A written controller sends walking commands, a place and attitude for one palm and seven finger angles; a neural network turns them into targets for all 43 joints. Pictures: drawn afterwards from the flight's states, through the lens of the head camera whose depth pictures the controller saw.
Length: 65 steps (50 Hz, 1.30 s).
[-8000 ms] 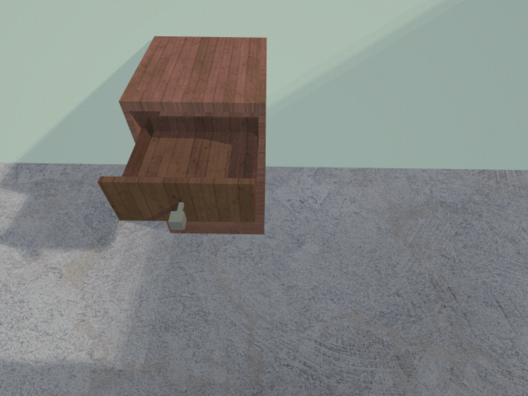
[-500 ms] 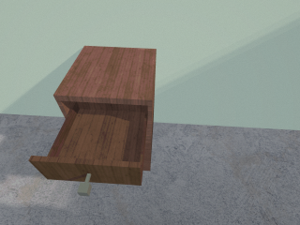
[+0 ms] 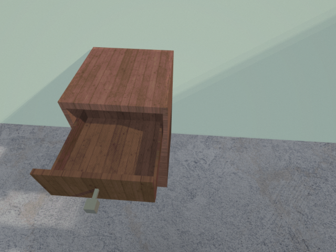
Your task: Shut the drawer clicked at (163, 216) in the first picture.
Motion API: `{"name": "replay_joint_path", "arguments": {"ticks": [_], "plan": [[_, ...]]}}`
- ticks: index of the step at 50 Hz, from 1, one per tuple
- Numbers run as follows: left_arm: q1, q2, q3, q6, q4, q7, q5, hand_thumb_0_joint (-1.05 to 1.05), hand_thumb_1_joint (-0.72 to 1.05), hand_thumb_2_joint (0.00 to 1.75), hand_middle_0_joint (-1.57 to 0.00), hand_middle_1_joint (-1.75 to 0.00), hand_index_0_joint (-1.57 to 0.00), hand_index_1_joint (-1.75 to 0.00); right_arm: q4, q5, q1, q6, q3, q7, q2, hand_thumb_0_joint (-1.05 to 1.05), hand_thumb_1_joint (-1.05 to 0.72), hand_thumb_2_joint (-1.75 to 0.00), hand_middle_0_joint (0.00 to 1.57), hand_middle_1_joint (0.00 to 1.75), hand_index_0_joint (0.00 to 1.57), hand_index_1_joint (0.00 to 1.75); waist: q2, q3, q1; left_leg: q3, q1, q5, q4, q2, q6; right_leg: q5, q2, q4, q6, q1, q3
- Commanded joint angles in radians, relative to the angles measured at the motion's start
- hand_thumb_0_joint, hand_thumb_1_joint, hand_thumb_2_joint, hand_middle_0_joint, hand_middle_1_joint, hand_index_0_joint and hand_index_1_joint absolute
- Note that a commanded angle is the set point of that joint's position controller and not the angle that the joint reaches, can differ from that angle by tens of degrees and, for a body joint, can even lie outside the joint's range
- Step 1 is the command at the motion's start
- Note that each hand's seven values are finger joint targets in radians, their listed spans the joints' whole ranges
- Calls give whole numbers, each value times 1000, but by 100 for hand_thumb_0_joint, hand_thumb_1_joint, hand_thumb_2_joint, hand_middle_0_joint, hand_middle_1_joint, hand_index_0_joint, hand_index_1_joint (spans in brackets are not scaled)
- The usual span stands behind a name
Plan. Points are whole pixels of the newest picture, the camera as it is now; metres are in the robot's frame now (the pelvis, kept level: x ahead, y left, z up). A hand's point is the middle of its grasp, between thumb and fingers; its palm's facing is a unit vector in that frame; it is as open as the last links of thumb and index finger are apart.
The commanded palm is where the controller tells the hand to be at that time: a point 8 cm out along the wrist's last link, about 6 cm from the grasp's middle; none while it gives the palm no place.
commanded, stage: raise the hand and make a fist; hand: left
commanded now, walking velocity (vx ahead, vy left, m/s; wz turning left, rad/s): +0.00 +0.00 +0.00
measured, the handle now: (93, 200) +0.30 +0.27 -0.19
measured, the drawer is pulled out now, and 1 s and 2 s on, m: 0.29 0.29 0.29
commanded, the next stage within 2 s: bring the fist close to the handle in 1.84 s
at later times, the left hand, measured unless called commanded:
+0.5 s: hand out of the picture +0.10 +0.18 -0.08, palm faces +0.11 -0.99 -0.06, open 5.2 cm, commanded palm +0.09 +0.23 -0.08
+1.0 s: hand out of the picture +0.12 +0.20 -0.08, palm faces +0.01 -1.00 -0.06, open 3.2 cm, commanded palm +0.09 +0.26 -0.08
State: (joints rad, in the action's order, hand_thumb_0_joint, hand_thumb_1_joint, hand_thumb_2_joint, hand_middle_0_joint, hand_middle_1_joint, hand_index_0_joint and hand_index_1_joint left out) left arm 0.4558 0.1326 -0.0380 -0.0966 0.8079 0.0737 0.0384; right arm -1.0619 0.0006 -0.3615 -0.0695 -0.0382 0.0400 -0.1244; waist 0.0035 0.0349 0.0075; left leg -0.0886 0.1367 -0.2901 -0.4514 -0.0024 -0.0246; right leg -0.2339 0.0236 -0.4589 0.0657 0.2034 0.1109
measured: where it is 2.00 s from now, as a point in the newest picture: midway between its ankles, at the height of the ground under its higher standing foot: outside the picture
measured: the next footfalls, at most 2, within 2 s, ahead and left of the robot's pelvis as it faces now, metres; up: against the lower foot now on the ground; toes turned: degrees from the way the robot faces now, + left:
none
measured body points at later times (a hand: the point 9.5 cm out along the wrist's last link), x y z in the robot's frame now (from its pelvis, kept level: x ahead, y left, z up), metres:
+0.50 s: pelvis -0.05 -0.01 -0.11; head +0.00 +0.00 +0.34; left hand +0.09 +0.23 -0.07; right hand +0.23 -0.22 -0.12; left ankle -0.03 +0.10 -0.74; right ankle +0.01 -0.07 -0.74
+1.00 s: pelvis -0.05 +0.01 -0.11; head +0.02 +0.03 +0.33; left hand +0.12 +0.26 -0.08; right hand +0.13 -0.24 -0.18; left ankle -0.03 +0.10 -0.74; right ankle +0.01 -0.07 -0.74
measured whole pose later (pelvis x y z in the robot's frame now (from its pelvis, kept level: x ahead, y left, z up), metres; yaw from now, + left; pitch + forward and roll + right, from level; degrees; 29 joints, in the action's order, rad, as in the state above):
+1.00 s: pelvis -0.05 +0.01 -0.11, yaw +1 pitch +18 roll -2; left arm 0.56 0.22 0.16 0.51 -0.02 -0.28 0.26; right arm -0.58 0.03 -0.23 -0.25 0.05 0.05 -0.24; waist 0.01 -0.17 -0.02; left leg -0.03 1.03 -0.57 -1.28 0.01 -0.05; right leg -0.48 -0.02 -1.21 0.08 1.05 0.17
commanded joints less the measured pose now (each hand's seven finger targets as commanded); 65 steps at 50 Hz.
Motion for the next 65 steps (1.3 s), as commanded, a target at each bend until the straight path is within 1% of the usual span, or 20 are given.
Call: {"name": "replay_joint_path", "arguments": {"ticks": [1,2,4,5,6,7,9,10,12,15,18,21,26,29,31,33,36,45,51,65], "plan": [[-94,-62,-74,127,-701,58,115,0,90,90,-28,-39,-28,-39,291,53,133,-249,49,44,-209,0,-90,-90,20,30,20,30,52,-73,-48,118,135,135,45,30,2,21,-45,-5,-29,84,-47],[-143,-55,-98,173,-800,37,146,0,90,90,-30,-41,-30,-41,343,58,146,-275,56,47,-240,0,-90,-90,20,30,20,30,-53,1,-63,141,179,41,10,24,-18,-47,-46,7,-40,145,-55],[-117,-6,-72,271,-804,-2,145,0,90,90,-34,-45,-34,-45,401,33,150,-313,71,50,-277,0,-90,-90,20,30,20,30,-232,-16,-86,136,259,-46,-103,-1,-33,-237,-52,-2,-56,274,-79],[-122,-10,-63,324,-791,-30,147,0,90,90,-36,-47,-36,-47,438,25,155,-327,76,43,-275,0,-90,-90,20,30,20,30,-209,-24,-87,123,310,-66,-168,-18,-24,-291,-61,-39,-54,329,-92],[-130,8,-20,386,-756,-57,134,0,90,90,-38,-50,-38,-50,458,11,148,-336,90,34,-267,0,-90,-90,20,30,20,30,-233,-77,-81,120,375,-73,-233,-25,-11,-330,-64,-87,-50,367,-107],[12,-10,19,450,-682,-98,143,0,90,90,-40,-52,-40,-52,489,4,166,-341,103,20,-253,0,-90,-90,20,30,20,30,-269,-97,-29,120,457,-75,-276,-21,1,-341,-64,-143,-43,378,-108],[209,-21,69,593,-650,-205,181,0,90,90,-44,-56,-44,-56,551,2,205,-339,121,-17,-239,0,-90,-90,20,30,20,30,-251,-176,36,105,590,-51,-367,-32,15,-232,-63,-263,-33,353,-128],[266,41,154,663,-622,-256,183,0,90,90,-46,-58,-46,-58,557,10,211,-327,134,-38,-231,0,-90,-90,20,30,20,30,-161,-223,61,94,630,-11,-411,-39,30,-116,-73,-326,-25,318,-151],[252,97,206,801,-667,-347,171,0,90,90,-50,-62,-50,-62,607,6,264,-302,146,-67,-229,0,-90,-90,20,30,20,30,-70,-271,60,79,725,19,-508,-45,35,45,-79,-443,-22,330,-170],[251,121,209,749,-746,-371,167,0,90,90,-56,-69,-56,-69,695,23,314,-224,148,-72,-221,0,-90,-90,20,30,20,30,-5,-280,77,55,791,-32,-542,-58,15,-31,-78,-453,-18,354,-215],[119,140,202,705,-968,-326,189,0,90,90,-62,-75,-62,-75,763,31,320,-181,134,-43,-211,0,-90,-90,20,30,20,30,43,-320,42,73,797,-87,-582,-46,-1,-175,-64,-457,-18,416,-240],[-21,160,219,753,-1114,-286,194,0,90,90,-68,-82,-68,-82,740,19,250,-185,127,-16,-200,0,-90,-90,20,30,20,30,71,-362,-13,114,793,-83,-635,-13,-11,-193,-40,-493,-19,514,-221],[-83,159,157,775,-1060,-398,216,0,90,90,-78,-93,-78,-93,681,22,223,-243,95,5,-215,0,-90,-90,20,30,20,30,45,-351,-78,140,847,-128,-709,7,-20,-275,-34,-500,-31,606,-199],[-54,191,191,686,-976,-468,246,0,90,90,-84,-99,-84,-99,675,43,235,-261,86,22,-225,0,-90,-90,20,30,20,30,-9,-376,-57,142,902,-176,-707,6,-23,-387,-43,-473,-39,564,-212],[-14,196,225,615,-953,-480,265,0,90,90,-88,-104,-88,-104,674,50,246,-262,84,26,-220,0,-90,-90,20,30,20,30,15,-419,-26,144,881,-155,-689,1,-21,-376,-48,-473,-39,532,-203],[24,224,285,565,-993,-460,282,0,90,90,-92,-108,-92,-108,677,52,262,-260,87,25,-208,0,-90,-90,20,30,20,30,15,-474,7,147,870,-119,-668,-5,-19,-349,-54,-474,-42,472,-202],[85,206,316,539,-985,-407,278,0,90,90,-98,-114,-98,-114,669,48,272,-247,93,20,-186,0,-90,-90,20,30,20,30,-10,-456,29,148,872,-83,-645,-4,-12,-307,-51,-485,-42,461,-179],[136,186,267,652,-974,-354,235,0,90,90,-116,-134,-116,-134,658,40,256,-252,112,12,-208,0,-90,-90,20,30,20,30,-18,-363,-6,153,876,-144,-628,1,-11,-364,-39,-520,-29,603,-125],[144,186,245,699,-1060,-355,235,0,90,90,-128,-147,-128,-147,671,34,232,-249,117,7,-219,0,-90,-90,20,30,20,30,76,-406,-8,162,806,-87,-628,2,-6,-261,-30,-573,-21,642,-88],[178,190,235,626,-1090,-365,218,0,90,90,-140,-160,-140,-160,717,33,243,-195,105,3,-222,0,-90,-90,20,30,20,30,67,-408,-9,197,765,-20,-625,8,14,-186,-10,-625,-22,694,-32]]}}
